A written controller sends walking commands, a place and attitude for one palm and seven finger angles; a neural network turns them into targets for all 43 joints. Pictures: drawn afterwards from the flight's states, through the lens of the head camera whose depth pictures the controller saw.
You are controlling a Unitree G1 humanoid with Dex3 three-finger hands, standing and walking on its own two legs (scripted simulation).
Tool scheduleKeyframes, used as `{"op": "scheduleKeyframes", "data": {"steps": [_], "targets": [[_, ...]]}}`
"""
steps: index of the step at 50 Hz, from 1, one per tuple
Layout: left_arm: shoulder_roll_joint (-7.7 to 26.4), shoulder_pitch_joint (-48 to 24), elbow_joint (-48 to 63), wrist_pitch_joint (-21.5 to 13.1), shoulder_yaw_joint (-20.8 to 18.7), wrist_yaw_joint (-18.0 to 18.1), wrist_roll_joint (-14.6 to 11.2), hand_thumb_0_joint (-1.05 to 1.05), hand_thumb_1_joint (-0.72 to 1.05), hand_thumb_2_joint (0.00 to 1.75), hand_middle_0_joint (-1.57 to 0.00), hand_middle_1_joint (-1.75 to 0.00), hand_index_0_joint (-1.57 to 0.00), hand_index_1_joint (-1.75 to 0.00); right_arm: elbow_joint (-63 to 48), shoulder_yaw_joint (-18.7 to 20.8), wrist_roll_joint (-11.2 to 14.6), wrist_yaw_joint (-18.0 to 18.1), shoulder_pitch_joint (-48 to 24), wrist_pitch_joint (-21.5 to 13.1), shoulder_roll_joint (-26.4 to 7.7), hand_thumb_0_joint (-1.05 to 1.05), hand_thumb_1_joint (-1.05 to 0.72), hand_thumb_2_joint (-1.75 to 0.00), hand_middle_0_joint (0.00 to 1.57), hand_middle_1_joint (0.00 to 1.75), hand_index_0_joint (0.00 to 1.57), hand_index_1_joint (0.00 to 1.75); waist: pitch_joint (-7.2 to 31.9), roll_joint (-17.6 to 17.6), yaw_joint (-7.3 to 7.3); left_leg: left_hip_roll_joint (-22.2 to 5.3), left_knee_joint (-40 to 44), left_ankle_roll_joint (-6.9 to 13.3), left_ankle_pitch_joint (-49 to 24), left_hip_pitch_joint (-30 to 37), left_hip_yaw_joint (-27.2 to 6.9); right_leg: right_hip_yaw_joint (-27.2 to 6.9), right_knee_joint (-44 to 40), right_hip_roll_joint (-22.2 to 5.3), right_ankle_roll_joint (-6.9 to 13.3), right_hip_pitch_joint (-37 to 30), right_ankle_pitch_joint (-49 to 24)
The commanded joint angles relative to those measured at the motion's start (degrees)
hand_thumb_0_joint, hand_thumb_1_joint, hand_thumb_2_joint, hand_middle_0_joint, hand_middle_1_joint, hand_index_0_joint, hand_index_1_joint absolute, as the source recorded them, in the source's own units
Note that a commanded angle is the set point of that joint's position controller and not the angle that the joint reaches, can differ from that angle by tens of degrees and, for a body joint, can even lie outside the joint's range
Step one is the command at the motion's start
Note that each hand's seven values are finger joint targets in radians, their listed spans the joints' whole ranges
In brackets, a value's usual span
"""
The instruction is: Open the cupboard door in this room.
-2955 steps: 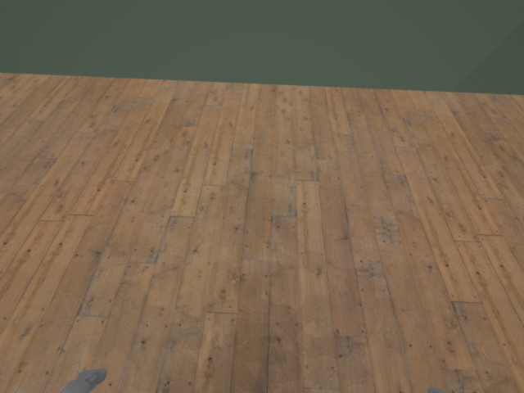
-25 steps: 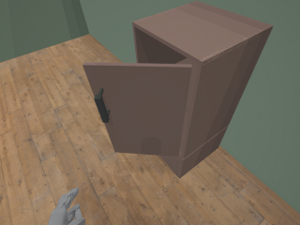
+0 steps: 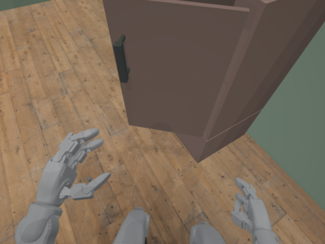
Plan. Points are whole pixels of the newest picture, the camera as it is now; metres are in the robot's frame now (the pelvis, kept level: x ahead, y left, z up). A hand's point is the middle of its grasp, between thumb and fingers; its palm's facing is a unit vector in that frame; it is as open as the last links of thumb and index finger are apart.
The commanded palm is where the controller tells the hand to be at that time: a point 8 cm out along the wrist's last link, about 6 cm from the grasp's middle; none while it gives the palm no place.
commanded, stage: raise the hand with hooked fingers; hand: left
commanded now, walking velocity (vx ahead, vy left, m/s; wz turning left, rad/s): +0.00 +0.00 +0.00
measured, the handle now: (123, 59) +0.61 +0.19 +0.07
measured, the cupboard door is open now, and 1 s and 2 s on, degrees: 48 48 48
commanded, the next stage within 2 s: move the hooked fingers beside the handle in 1.44 s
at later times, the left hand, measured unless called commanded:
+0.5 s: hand (72, 158) +0.28 +0.23 +0.06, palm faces -0.10 -0.99 -0.04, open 13.0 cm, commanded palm +0.26 +0.29 +0.07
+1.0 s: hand (52, 129) +0.32 +0.29 +0.09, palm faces -0.04 -1.00 -0.05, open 14.0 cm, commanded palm +0.30 +0.33 +0.09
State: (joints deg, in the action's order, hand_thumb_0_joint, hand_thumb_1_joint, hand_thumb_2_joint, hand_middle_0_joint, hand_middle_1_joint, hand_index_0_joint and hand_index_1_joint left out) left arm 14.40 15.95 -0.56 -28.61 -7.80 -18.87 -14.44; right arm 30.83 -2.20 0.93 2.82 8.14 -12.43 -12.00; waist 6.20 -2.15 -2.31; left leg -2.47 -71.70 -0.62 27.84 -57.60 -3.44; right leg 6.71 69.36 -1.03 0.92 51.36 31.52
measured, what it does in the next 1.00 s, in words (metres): stands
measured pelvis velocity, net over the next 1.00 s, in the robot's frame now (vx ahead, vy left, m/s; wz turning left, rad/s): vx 0.03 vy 0.01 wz -0.03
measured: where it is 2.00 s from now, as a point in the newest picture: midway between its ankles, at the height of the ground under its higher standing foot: outside the picture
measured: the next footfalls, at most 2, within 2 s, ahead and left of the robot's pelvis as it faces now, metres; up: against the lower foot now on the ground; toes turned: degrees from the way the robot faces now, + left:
none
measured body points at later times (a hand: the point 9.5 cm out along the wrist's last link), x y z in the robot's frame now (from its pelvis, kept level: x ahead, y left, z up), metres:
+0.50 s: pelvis +0.02 +0.02 +0.02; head +0.09 +0.04 +0.47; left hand +0.28 +0.29 +0.07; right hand +0.18 -0.24 -0.04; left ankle +0.07 +0.12 -0.63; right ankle +0.03 -0.12 -0.63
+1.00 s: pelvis +0.03 +0.01 +0.03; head +0.11 +0.03 +0.47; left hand +0.32 +0.34 +0.10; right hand +0.18 -0.24 -0.05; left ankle +0.07 +0.12 -0.63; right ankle +0.03 -0.12 -0.63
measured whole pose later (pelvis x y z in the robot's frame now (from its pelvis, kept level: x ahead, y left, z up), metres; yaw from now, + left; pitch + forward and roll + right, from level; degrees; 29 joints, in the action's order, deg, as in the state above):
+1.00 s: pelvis +0.03 +0.01 +0.03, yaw -2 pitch +15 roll -3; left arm 25.8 -1.4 -22.9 -17.3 -26.5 -32.7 -21.9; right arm 31.5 -2.2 2.2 3.6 15.1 -11.2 -16.2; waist 6.0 -1.5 0.8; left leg -2.9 -63.3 0.5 26.9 -51.2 -1.1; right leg 4.5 59.8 -0.4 -0.3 45.6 28.9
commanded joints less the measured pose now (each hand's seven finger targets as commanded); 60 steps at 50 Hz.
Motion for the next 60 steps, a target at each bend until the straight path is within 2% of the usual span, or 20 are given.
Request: {"op": "scheduleKeyframes", "data": {"steps": [1,3,5,7,10,12,15,18,20,22,26,30,33,35,39,40,45,51,55,60], "targets": [[8.1,-2.0,2.1,8.6,-5.1,-4.4,-1.8,0.00,0.11,0.56,-0.26,-0.81,-0.26,-0.81,-9.3,4.5,1.7,1.8,0.7,-2.0,-10.4,0.00,-0.90,-0.90,0.20,0.30,0.20,0.30,12.9,2.2,2.59,2.3,14.9,2.2,-0.3,11.2,0.7,-5.3,-17.2,2.0,-0.1,-5.6,1.7],[10.3,-0.6,5.3,12.2,-9.9,-3.3,-3.7,0.00,0.06,0.54,-0.26,-0.84,-0.26,-0.84,-10.8,4.7,1.9,2.0,-0.8,-1.2,-9.8,0.00,-0.90,-0.90,0.20,0.30,0.20,0.30,16.7,2.9,0.32,2.6,16.7,2.1,-3.0,13.6,1.2,-5.1,-18.1,1.6,-0.2,-10.1,0.2],[11.4,-0.2,7.5,12.5,-13.7,-0.7,-5.3,0.00,0.01,0.52,-0.26,-0.87,-0.26,-0.87,-11.1,4.4,1.5,2.1,-1.1,-0.8,-8.6,0.00,-0.90,-0.90,0.20,0.30,0.20,0.30,17.5,1.6,-1.22,2.3,17.6,1.9,-5.9,15.2,1.0,-4.1,-17.4,2.1,0.1,-11.8,-2.5],[11.0,-2.0,11.6,9.5,-14.3,2.3,-5.4,0.00,-0.03,0.50,-0.27,-0.90,-0.27,-0.90,-10.3,4.4,1.2,1.9,0.2,-1.2,-7.8,0.00,-0.90,-0.90,0.20,0.30,0.20,0.30,17.5,0.6,-0.50,1.8,18.0,1.7,-8.1,17.1,0.8,-3.1,-16.4,2.3,0.2,-10.7,-5.5],[10.2,-5.3,11.0,3.9,-11.5,4.4,-3.1,0.00,-0.10,0.47,-0.27,-0.94,-0.27,-0.94,-8.3,4.3,0.4,1.3,2.0,-2.1,-8.2,0.00,-0.90,-0.90,0.20,0.30,0.20,0.30,12.4,-1.0,1.81,1.4,17.5,1.6,-7.1,16.3,0.1,-2.3,-14.6,2.7,0.7,-5.8,-5.3],[9.3,-7.2,7.3,1.2,-9.0,3.2,-1.7,0.00,-0.15,0.45,-0.27,-0.98,-0.27,-0.98,-6.9,4.4,0.3,1.0,3.3,-2.6,-9.2,0.00,-0.90,-0.90,0.20,0.30,0.20,0.30,10.1,-1.4,3.93,1.4,17.0,1.6,-4.1,15.5,-0.1,-2.2,-14.4,2.6,0.5,-2.2,-3.1],[8.8,-8.8,2.8,1.3,-6.5,-1.3,-2.3,0.00,-0.22,0.42,-0.28,-1.02,-0.28,-1.02,-6.9,4.6,0.8,1.2,4.3,-3.2,-11.0,0.00,-0.90,-0.90,0.20,0.30,0.20,0.30,8.8,-1.3,5.22,1.7,17.2,1.9,-0.2,14.4,-0.1,-2.9,-15.3,2.5,0.5,-1.3,-1.2],[13.3,-8.6,2.7,3.9,-11.0,-4.8,-4.1,0.00,-0.29,0.39,-0.29,-1.07,-0.29,-1.07,-7.7,5.1,1.6,1.9,5.1,-3.6,-12.0,0.00,-0.90,-0.90,0.20,0.30,0.20,0.30,13.3,-1.6,3.76,1.9,18.4,1.9,-2.3,16.8,0.4,-3.6,-17.2,2.4,0.4,-5.3,-2.6],[16.6,-9.4,4.5,5.3,-14.9,-5.5,-5.5,0.00,-0.34,0.37,-0.29,-1.10,-0.29,-1.10,-8.0,5.1,1.6,2.0,5.4,-3.7,-12.1,0.00,-0.90,-0.90,0.20,0.30,0.20,0.30,16.5,-3.4,2.48,1.9,18.8,1.8,-7.0,19.5,0.2,-3.0,-16.3,2.8,0.7,-7.9,-6.8],[17.5,-8.6,6.2,5.5,-17.6,-5.0,-6.6,0.00,-0.38,0.35,-0.29,-1.12,-0.29,-1.12,-8.2,5.1,1.5,1.9,5.4,-3.6,-11.6,0.00,-0.90,-0.90,0.20,0.30,0.20,0.30,18.2,-3.8,1.51,1.8,19.0,1.6,-11.6,21.7,0.4,-2.6,-16.2,2.9,0.7,-9.9,-10.4],[16.6,-10.8,5.8,4.3,-18.1,-3.1,-6.9,0.00,-0.48,0.31,-0.30,-1.18,-0.30,-1.18,-7.5,4.7,1.0,1.2,5.4,-3.3,-10.9,0.00,-0.90,-0.90,0.20,0.30,0.20,0.30,15.7,-6.4,1.91,1.6,18.7,1.0,-15.1,22.9,0.2,-1.9,-15.3,3.3,0.9,-8.4,-13.3],[14.8,-13.4,-3.6,6.0,-15.3,-5.6,-5.6,0.00,-0.50,0.30,-0.30,-1.20,-0.30,-1.20,-7.1,4.4,1.1,0.9,6.4,-2.4,-11.9,0.00,-0.90,-0.90,0.20,0.30,0.20,0.30,10.1,-3.7,3.94,1.5,18.6,1.1,-11.5,19.5,0.1,-1.8,-15.9,3.6,0.8,-5.9,-11.3],[17.2,-16.3,-4.2,7.8,-15.6,-8.9,-5.4,0.00,-0.50,0.30,-0.30,-1.20,-0.30,-1.20,-7.9,4.4,1.4,1.1,6.5,-2.3,-12.8,0.00,-0.90,-0.90,0.20,0.30,0.20,0.30,13.3,-4.3,3.96,1.6,18.7,1.4,-12.6,21.1,0.4,-2.3,-16.7,3.3,0.7,-7.2,-12.5],[19.6,-18.3,-4.9,8.5,-17.8,-10.8,-6.5,0.00,-0.50,0.30,-0.30,-1.20,-0.30,-1.20,-8.0,4.3,1.3,1.3,6.9,-2.3,-13.0,0.00,-0.90,-0.90,0.20,0.30,0.20,0.30,14.9,-2.5,3.90,1.7,17.9,1.7,-14.7,21.7,0.6,-2.6,-16.8,3.6,0.8,-8.8,-14.7],[23.3,-21.8,-2.7,6.5,-22.5,-11.7,-8.6,0.00,-0.50,0.30,-0.30,-1.20,-0.30,-1.20,-7.6,4.2,1.1,1.6,6.7,-2.6,-12.6,0.00,-0.90,-0.90,0.20,0.30,0.20,0.30,19.2,-3.5,2.83,1.7,17.4,1.6,-18.5,23.9,0.8,-3.0,-16.5,3.6,0.7,-10.8,-17.6],[24.9,-22.7,-3.3,5.9,-23.8,-11.6,-8.8,0.00,-0.50,0.30,-0.30,-1.20,-0.30,-1.20,-7.1,4.0,0.9,1.6,6.7,-2.7,-12.6,0.00,-0.90,-0.90,0.20,0.30,0.20,0.30,18.4,-4.7,2.64,1.7,16.9,1.4,-19.0,23.8,0.7,-3.1,-16.0,3.8,1.0,-10.3,-17.8],[24.3,-23.8,-11.1,6.7,-23.5,-12.9,-8.6,0.00,-0.50,0.30,-0.30,-1.20,-0.30,-1.20,-6.5,3.9,1.2,1.3,7.2,-2.2,-12.9,0.00,-0.90,-0.90,0.20,0.30,0.20,0.30,15.2,-4.9,2.98,1.6,17.5,1.5,-16.7,21.7,1.1,-3.1,-16.6,3.7,1.0,-9.3,-15.8],[23.7,-22.7,-11.6,9.0,-22.0,-16.6,-9.4,0.00,-0.50,0.30,-0.30,-1.20,-0.30,-1.20,-7.6,4.4,1.6,1.0,7.9,-2.1,-13.3,0.00,-0.90,-0.90,0.20,0.30,0.20,0.30,18.8,-3.4,2.73,1.9,17.7,2.0,-19.8,23.1,1.6,-3.7,-17.5,3.4,0.7,-11.7,-19.7],[26.1,-23.2,-10.6,6.6,-24.7,-14.9,-10.0,0.00,-0.50,0.30,-0.30,-1.20,-0.30,-1.20,-7.4,4.6,1.2,0.6,8.3,-2.2,-13.4,0.00,-0.90,-0.90,0.20,0.30,0.20,0.30,17.2,-1.0,2.71,1.8,16.8,2.1,-18.6,20.8,1.8,-4.2,-17.2,3.8,0.7,-11.4,-18.4],[25.4,-25.4,-11.6,4.9,-24.6,-13.3,-9.7,0.00,-0.50,0.30,-0.30,-1.20,-0.30,-1.20,-7.5,4.4,1.2,0.6,7.9,-1.7,-13.2,0.00,-0.90,-0.90,0.20,0.30,0.20,0.30,14.8,-3.6,2.93,1.8,17.9,1.9,-13.0,19.7,2.0,-4.4,-17.6,3.6,0.8,-9.6,-12.0]]}}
